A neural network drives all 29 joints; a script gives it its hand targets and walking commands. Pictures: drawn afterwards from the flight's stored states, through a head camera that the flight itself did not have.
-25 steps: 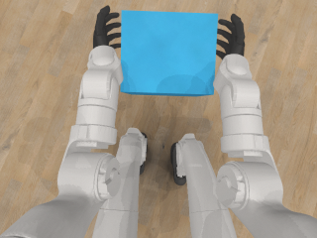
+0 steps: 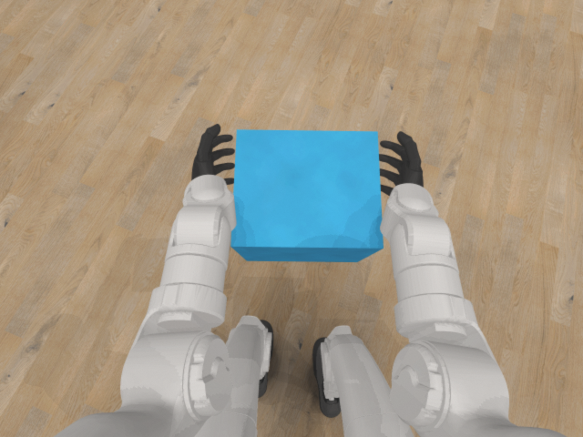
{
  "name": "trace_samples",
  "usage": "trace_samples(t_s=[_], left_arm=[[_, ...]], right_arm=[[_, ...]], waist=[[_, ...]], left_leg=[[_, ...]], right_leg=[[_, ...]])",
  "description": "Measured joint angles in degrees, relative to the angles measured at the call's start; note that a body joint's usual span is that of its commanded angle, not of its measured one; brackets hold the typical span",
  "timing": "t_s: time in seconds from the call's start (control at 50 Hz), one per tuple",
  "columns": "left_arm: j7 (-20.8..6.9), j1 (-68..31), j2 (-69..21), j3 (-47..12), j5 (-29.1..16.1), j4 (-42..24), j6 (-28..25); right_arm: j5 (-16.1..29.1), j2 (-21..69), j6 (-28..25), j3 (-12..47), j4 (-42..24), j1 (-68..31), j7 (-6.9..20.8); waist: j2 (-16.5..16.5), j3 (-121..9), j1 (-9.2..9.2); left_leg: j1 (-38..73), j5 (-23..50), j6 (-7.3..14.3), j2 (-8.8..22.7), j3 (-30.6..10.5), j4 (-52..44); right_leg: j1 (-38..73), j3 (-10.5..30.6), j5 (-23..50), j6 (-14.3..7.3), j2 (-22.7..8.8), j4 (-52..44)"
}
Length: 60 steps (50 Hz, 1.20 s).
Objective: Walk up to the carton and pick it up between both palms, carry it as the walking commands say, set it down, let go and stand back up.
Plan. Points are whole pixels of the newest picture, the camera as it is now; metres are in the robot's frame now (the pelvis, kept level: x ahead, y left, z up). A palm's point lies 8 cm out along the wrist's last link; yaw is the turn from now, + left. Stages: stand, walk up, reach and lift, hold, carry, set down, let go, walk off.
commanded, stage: reach and lift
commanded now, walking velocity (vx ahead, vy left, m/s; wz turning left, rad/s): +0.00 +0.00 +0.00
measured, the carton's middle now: (304, 204) +0.44 +0.00 -0.10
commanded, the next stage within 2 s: none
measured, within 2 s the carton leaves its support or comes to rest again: neither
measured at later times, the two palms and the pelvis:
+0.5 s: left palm (184, 155) +0.42 +0.14 +0.07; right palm (439, 165) +0.42 -0.13 +0.08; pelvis +0.08 +0.01 +0.08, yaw +1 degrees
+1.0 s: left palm (172, 137) +0.40 +0.13 +0.14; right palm (483, 150) +0.40 -0.14 +0.14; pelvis +0.10 +0.00 +0.09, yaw +0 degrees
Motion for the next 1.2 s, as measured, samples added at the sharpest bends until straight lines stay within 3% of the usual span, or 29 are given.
trace_samples(t_s=[0.22,0.34,0.4,0.58,0.82,1.02,1.2], left_arm=[[-2.75,9.60,-4.27,5.13,7.83,5.07,-0.91],[-7.51,14.98,-4.71,3.71,7.91,1.05,-1.10],[-8.31,18.29,-5.31,1.68,6.70,-2.35,-0.79],[-3.59,25.90,-6.98,-3.87,3.11,-9.14,1.53],[-8.90,30.21,-5.31,-6.87,2.22,-13.18,8.85],[-10.18,29.85,-5.40,-6.24,3.09,-14.44,14.46],[-9.65,26.76,-6.50,-2.02,5.18,-12.20,15.66]], right_arm=[[-9.04,3.05,-1.28,-6.29,7.86,7.49,4.75],[-9.41,3.10,-1.45,-4.88,4.40,12.91,9.87],[-8.54,3.31,-1.10,-3.18,1.05,16.25,10.97],[-5.94,4.40,2.25,2.48,-7.20,24.50,9.85],[-4.09,2.45,10.13,7.87,-12.08,29.35,10.63],[-5.28,2.93,15.16,7.89,-11.92,27.90,9.41],[-7.57,4.39,15.80,5.34,-8.10,24.03,7.81]], waist=[[-0.27,-13.18,-1.18],[-0.68,-12.02,-1.31],[-0.64,-10.89,-1.25],[-0.37,-10.10,-1.31],[0.53,-11.91,-1.16],[0.69,-11.05,-0.52],[-0.02,-10.30,0.19]], left_leg=[[11.60,0.19,0.69,-0.48,-0.25,-10.44],[19.97,1.03,1.03,-0.94,-0.19,-16.60],[23.89,1.67,1.12,-1.17,-0.21,-19.79],[32.98,2.45,1.33,-1.36,0.13,-26.50],[44.22,2.78,0.98,-1.07,0.16,-32.09],[49.22,3.03,0.37,-0.76,-0.55,-32.70],[49.87,3.00,-0.08,-0.47,-0.41,-31.52]], right_leg=[[12.11,0.78,0.82,-0.04,-0.78,-11.60],[20.48,1.34,1.73,0.10,-1.50,-17.84],[24.39,1.57,2.39,0.14,-1.87,-21.05],[33.33,2.47,3.46,0.28,-2.40,-27.87],[44.48,3.03,4.22,-0.26,-2.39,-33.71],[49.43,2.39,4.26,-1.01,-2.04,-34.00],[49.62,2.43,3.92,-1.39,-1.66,-31.99]])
